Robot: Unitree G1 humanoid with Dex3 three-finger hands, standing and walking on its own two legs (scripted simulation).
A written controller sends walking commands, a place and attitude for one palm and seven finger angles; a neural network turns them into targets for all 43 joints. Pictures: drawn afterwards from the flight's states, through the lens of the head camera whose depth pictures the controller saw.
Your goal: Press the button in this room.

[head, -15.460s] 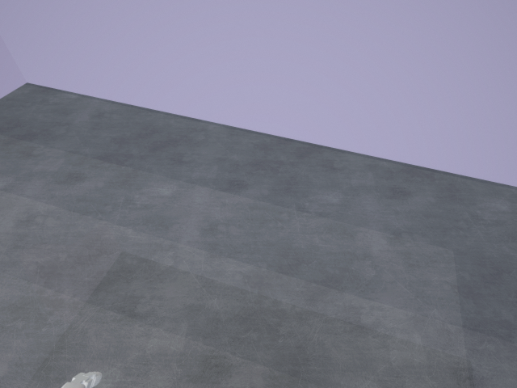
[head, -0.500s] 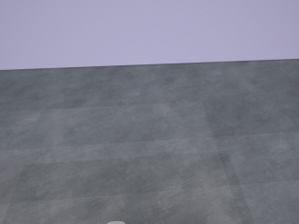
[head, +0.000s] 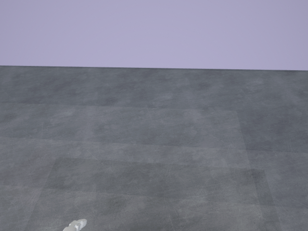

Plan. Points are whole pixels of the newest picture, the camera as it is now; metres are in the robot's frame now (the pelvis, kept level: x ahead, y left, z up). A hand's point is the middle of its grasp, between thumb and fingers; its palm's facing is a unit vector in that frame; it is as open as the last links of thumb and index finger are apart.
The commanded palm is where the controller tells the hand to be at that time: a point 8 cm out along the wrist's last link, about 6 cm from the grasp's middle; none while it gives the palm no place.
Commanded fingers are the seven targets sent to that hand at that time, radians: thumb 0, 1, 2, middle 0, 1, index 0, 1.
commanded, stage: turn or walk to find it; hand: left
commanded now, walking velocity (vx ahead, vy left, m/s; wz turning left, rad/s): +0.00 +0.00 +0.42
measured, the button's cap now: out of the picture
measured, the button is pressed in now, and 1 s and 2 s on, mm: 0 0 0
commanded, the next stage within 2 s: stand and wait in 0.88 s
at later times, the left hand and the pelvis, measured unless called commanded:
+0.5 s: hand out of the picture -0.05 +0.24 -0.18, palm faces +0.28 -0.93 -0.26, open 7.4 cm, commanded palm none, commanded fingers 0.00 0.90 0.90 -0.20 -0.30 -0.20 -0.30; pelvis -0.02 +0.02 +0.00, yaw +13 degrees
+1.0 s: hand out of the picture -0.04 +0.17 -0.14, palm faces +0.43 -0.86 -0.28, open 7.4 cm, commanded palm none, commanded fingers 0.00 0.90 0.90 -0.20 -0.30 -0.20 -0.30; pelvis -0.03 -0.03 +0.01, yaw +25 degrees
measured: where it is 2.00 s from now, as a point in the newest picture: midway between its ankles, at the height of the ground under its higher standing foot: outside the picture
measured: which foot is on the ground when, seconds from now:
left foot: up 0.00-0.40, down 0.42-0.82, up 0.84-1.00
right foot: down 0.00-0.42, up 0.44-0.80, down 0.82-1.00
